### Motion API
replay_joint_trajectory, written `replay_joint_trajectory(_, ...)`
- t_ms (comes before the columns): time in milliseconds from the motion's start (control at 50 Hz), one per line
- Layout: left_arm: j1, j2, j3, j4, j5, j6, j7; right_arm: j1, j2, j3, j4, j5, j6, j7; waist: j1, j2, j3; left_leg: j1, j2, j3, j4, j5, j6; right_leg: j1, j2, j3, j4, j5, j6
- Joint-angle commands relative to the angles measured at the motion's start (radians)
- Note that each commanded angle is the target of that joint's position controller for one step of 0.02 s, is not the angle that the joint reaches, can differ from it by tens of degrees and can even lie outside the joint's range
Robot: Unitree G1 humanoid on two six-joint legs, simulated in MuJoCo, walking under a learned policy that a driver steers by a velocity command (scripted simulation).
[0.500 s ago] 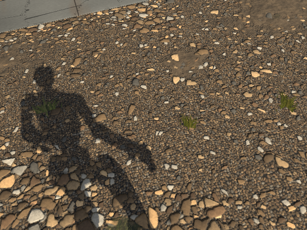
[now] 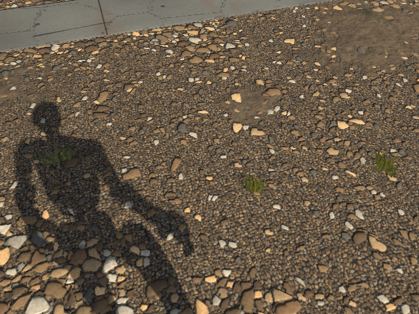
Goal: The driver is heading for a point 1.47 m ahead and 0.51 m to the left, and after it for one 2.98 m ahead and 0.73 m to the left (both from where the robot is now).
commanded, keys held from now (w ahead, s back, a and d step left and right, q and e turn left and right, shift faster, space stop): no key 0.14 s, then w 0.86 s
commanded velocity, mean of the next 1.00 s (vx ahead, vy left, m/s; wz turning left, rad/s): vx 0.31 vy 0.00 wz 0.00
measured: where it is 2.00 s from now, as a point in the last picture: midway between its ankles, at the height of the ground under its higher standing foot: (195, 222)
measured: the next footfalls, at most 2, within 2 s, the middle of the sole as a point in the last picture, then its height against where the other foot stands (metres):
left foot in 0.82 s outside the picture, level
right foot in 1.36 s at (247, 257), level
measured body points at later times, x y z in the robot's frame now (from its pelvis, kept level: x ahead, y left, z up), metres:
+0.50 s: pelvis +0.07 -0.02 +0.00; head +0.08 -0.03 +0.45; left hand +0.09 +0.25 -0.14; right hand +0.13 -0.29 -0.15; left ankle +0.00 +0.12 -0.68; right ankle +0.01 -0.11 -0.74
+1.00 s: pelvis +0.33 +0.05 +0.00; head +0.35 +0.05 +0.45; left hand +0.39 +0.32 -0.13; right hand +0.41 -0.22 -0.12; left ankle +0.38 +0.12 -0.74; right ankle +0.30 -0.11 -0.65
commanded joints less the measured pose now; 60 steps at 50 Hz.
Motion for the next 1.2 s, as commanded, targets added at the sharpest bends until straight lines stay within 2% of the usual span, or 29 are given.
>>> replay_joint_trajectory(20, -0.017, 0.102, 0.022, -0.026, -0.002, -0.013, 0.007, -0.002, -0.126, -0.025, -0.024, 0.001, -0.009, -0.004, -0.006, -0.004, -0.036, -0.029, 0.038, -0.040, -0.090, 0.169, 0.024, 0.038, -0.053, 0.058, -0.071, 0.201, -0.016)
replay_joint_trajectory(140, -0.011, 0.104, 0.021, 0.032, -0.005, -0.012, 0.013, 0.001, -0.118, -0.021, 0.015, 0.001, -0.007, -0.005, -0.004, 0.000, -0.031, -0.026, 0.028, -0.032, -0.098, 0.175, 0.023, 0.047, -0.053, 0.052, -0.075, 0.209, -0.014)
replay_joint_trajectory(160, 0.005, 0.101, 0.020, 0.048, -0.007, -0.011, 0.014, 0.020, -0.116, -0.022, 0.030, 0.004, -0.005, -0.006, -0.005, 0.002, -0.052, -0.019, 0.015, -0.020, -0.098, 0.074, 0.028, 0.053, -0.039, 0.038, -0.072, 0.106, -0.017)
replay_joint_trajectory(200, 0.014, 0.112, 0.027, 0.060, -0.019, -0.009, 0.016, 0.025, -0.130, -0.029, 0.035, 0.016, -0.001, -0.010, -0.002, 0.016, 0.002, -0.083, 0.004, -0.030, -0.091, -0.264, 0.066, -0.024, -0.013, 0.024, -0.050, -0.277, -0.043)
replay_joint_trajectory(260, 0.005, 0.095, 0.022, 0.055, -0.030, -0.047, 0.011, 0.054, -0.136, -0.030, 0.029, 0.029, -0.030, -0.011, -0.012, 0.036, 0.112, -0.134, 0.065, -0.139, -0.124, -0.453, 0.127, -0.160, -0.035, 0.062, -0.028, -0.412, -0.075)
replay_joint_trajectory(320, -0.038, 0.055, 0.015, 0.040, -0.036, -0.098, -0.011, 0.140, -0.188, -0.049, 0.055, 0.036, -0.063, 0.000, -0.031, 0.142, 0.093, -0.017, 0.210, -0.371, -0.238, -0.452, 0.220, -0.248, -0.005, -0.013, 0.130, -0.212, -0.060)
replay_joint_trajectory(360, -0.028, 0.047, 0.012, 0.041, -0.041, -0.114, -0.023, 0.119, -0.202, -0.054, 0.045, 0.039, -0.068, 0.006, -0.004, 0.176, 0.102, -0.035, 0.275, -0.452, -0.271, -0.361, 0.256, -0.210, -0.013, -0.031, 0.125, -0.159, -0.077)
replay_joint_trajectory(400, 0.127, 0.073, 0.025, 0.108, -0.046, -0.120, -0.028, -0.005, -0.171, -0.045, -0.004, 0.041, -0.068, 0.013, 0.087, 0.130, 0.075, -0.150, 0.181, -0.285, -0.160, -0.132, 0.183, 0.032, -0.016, -0.010, -0.035, -0.101, -0.100)
replay_joint_trajectory(420, 0.252, 0.137, 0.047, 0.157, -0.045, -0.124, -0.027, -0.080, -0.133, -0.034, -0.047, 0.039, -0.079, 0.017, 0.131, -0.011, 0.047, -0.292, 0.060, -0.112, 0.071, 0.077, 0.109, 0.216, -0.092, 0.164, -0.116, -0.055, -0.141)
replay_joint_trajectory(440, 0.397, 0.255, 0.082, 0.197, -0.043, -0.123, -0.031, -0.099, -0.112, -0.030, -0.085, 0.026, -0.103, 0.018, 0.167, -0.264, -0.020, -0.522, -0.062, 0.039, 0.428, 0.074, 0.033, 0.474, -0.268, 0.478, -0.212, 0.113, -0.232)
replay_joint_trajectory(460, 0.384, 0.177, 0.054, 0.185, -0.021, -0.125, -0.039, -0.078, -0.132, -0.036, -0.081, 0.028, -0.114, 0.020, 0.140, -0.223, -0.034, -0.662, -0.060, -0.039, 0.613, -0.240, 0.030, 0.518, -0.366, 0.599, -0.223, 0.275, -0.278)
replay_joint_trajectory(480, 0.333, 0.120, 0.035, 0.172, -0.009, -0.128, -0.042, -0.045, -0.129, -0.036, -0.072, 0.051, -0.116, 0.030, 0.096, -0.127, -0.003, -0.724, -0.009, -0.087, 0.721, -0.231, 0.057, 0.506, -0.372, 0.528, -0.204, 0.316, -0.274)
replay_joint_trajectory(500, 0.299, 0.102, 0.026, 0.157, -0.009, -0.128, -0.042, -0.041, -0.112, -0.032, -0.068, 0.063, -0.115, 0.038, 0.074, -0.085, 0.008, -0.769, 0.026, -0.079, 0.757, -0.167, 0.076, 0.496, -0.352, 0.444, -0.216, 0.330, -0.257)
replay_joint_trajectory(520, 0.280, 0.093, 0.018, 0.155, -0.017, -0.122, -0.043, -0.071, -0.106, -0.032, -0.079, 0.057, -0.114, 0.043, 0.066, -0.050, 0.045, -0.812, 0.059, -0.056, 0.731, -0.106, 0.083, 0.476, -0.335, 0.365, -0.241, 0.372, -0.233)
replay_joint_trajectory(560, 0.275, 0.059, 0.000, 0.158, -0.017, -0.105, -0.036, -0.101, -0.083, -0.031, -0.097, 0.037, -0.108, 0.055, 0.051, -0.071, 0.051, -0.745, 0.094, -0.016, 0.639, -0.008, 0.070, 0.389, -0.276, 0.243, -0.293, 0.425, -0.187)
replay_joint_trajectory(640, 0.232, 0.115, 0.001, 0.131, -0.012, -0.095, -0.002, -0.247, -0.019, -0.001, -0.167, 0.022, -0.097, 0.068, 0.059, -0.073, 0.092, -0.473, 0.038, 0.071, 0.253, 0.243, 0.012, 0.107, -0.177, 0.077, -0.402, 0.370, -0.166)
replay_joint_trajectory(720, 0.283, 0.156, 0.018, 0.159, -0.034, -0.109, 0.004, -0.299, -0.084, -0.014, -0.208, 0.037, -0.086, 0.064, 0.042, -0.106, 0.109, -0.363, 0.009, 0.041, 0.052, 0.337, 0.046, 0.168, -0.241, 0.071, -0.435, 0.367, -0.150)
replay_joint_trajectory(760, 0.266, 0.166, 0.026, 0.156, -0.028, -0.101, 0.002, -0.244, -0.126, -0.035, -0.201, 0.036, -0.088, 0.064, -0.006, -0.115, 0.049, -0.289, -0.015, 0.038, 0.032, 0.311, 0.081, 0.262, -0.265, 0.054, -0.333, 0.620, -0.124)
replay_joint_trajectory(800, 0.244, 0.165, 0.029, 0.147, -0.011, -0.078, 0.001, -0.014, -0.180, -0.072, -0.134, 0.039, -0.080, 0.055, -0.122, -0.129, -0.106, -0.025, -0.067, 0.073, 0.057, 0.244, 0.129, 0.272, -0.232, 0.010, -0.043, 0.906, -0.088)
replay_joint_trajectory(820, 0.243, 0.147, 0.019, 0.133, -0.002, -0.072, 0.000, 0.147, -0.212, -0.088, -0.091, 0.038, -0.073, 0.047, -0.188, -0.102, -0.198, 0.232, 0.003, -0.002, 0.078, 0.220, 0.165, 0.105, -0.195, -0.002, 0.197, 0.773, -0.062)
replay_joint_trajectory(840, 0.380, 0.009, -0.017, 0.120, -0.002, -0.084, -0.013, 0.269, -0.300, -0.109, -0.062, 0.008, -0.069, 0.045, -0.130, 0.158, -0.372, 0.603, 0.277, -0.469, 0.007, -0.042, 0.327, -0.278, -0.029, -0.024, 0.629, 0.279, -0.002)
replay_joint_trajectory(860, 0.364, 0.009, -0.022, 0.137, -0.018, -0.112, -0.022, 0.258, -0.233, -0.086, -0.055, 0.013, -0.070, 0.053, -0.130, 0.234, -0.431, 0.584, 0.356, -0.802, -0.224, -0.209, 0.355, -0.389, 0.039, 0.112, 0.825, -0.275, -0.012)
replay_joint_trajectory(880, 0.258, 0.103, 0.005, 0.094, -0.052, -0.131, -0.028, 0.154, -0.185, -0.069, -0.064, 0.021, -0.080, 0.057, -0.106, 0.187, -0.235, 0.422, 0.329, -0.705, -0.269, -0.267, 0.303, -0.493, -0.022, 0.122, 0.903, -0.236, -0.036)
replay_joint_trajectory(900, 0.177, 0.130, 0.010, 0.066, -0.061, -0.140, -0.024, 0.057, -0.154, -0.059, -0.086, 0.019, -0.087, 0.059, -0.074, 0.101, -0.123, 0.246, 0.302, -0.556, -0.292, -0.191, 0.274, -0.487, -0.079, 0.090, 0.874, -0.144, -0.054)
replay_joint_trajectory(920, 0.142, 0.126, 0.014, 0.058, -0.049, -0.139, -0.015, -0.007, -0.131, -0.052, -0.091, 0.007, -0.096, 0.065, -0.036, 0.039, -0.056, 0.088, 0.264, -0.435, -0.319, -0.065, 0.258, -0.441, -0.125, 0.072, 0.808, -0.067, -0.055)
replay_joint_trajectory(960, 0.192, 0.091, 0.019, 0.071, -0.031, -0.110, -0.004, -0.056, -0.097, -0.042, -0.088, -0.006, -0.107, 0.071, 0.030, 0.081, -0.047, -0.061, 0.196, -0.291, -0.365, 0.040, 0.235, -0.317, -0.175, 0.080, 0.719, -0.002, -0.052)
replay_joint_trajectory(1000, 0.190, 0.070, 0.019, 0.066, -0.025, -0.090, 0.000, -0.028, -0.104, -0.043, -0.067, 0.001, -0.112, 0.069, 0.041, 0.078, -0.024, -0.119, 0.180, -0.225, -0.403, 0.080, 0.253, -0.314, -0.185, 0.061, 0.661, 0.016, -0.034)
replay_joint_trajectory(1080, 0.003, 0.096, 0.028, -0.013, -0.002, -0.094, 0.007, 0.077, -0.159, -0.053, -0.035, 0.007, -0.106, 0.037, 0.002, 0.031, 0.028, -0.066, 0.178, -0.211, -0.435, 0.134, 0.270, -0.474, -0.192, 0.055, 0.423, 0.211, 0.020)
replay_joint_trajectory(1200, -0.212, 0.065, 0.012, -0.075, -0.018, -0.120, -0.019, 0.203, -0.180, -0.060, -0.011, 0.027, -0.082, 0.012, -0.070, 0.038, 0.032, 0.004, 0.145, -0.169, -0.375, 0.189, 0.227, -0.396, -0.106, 0.021, 0.075, 0.387, 0.056)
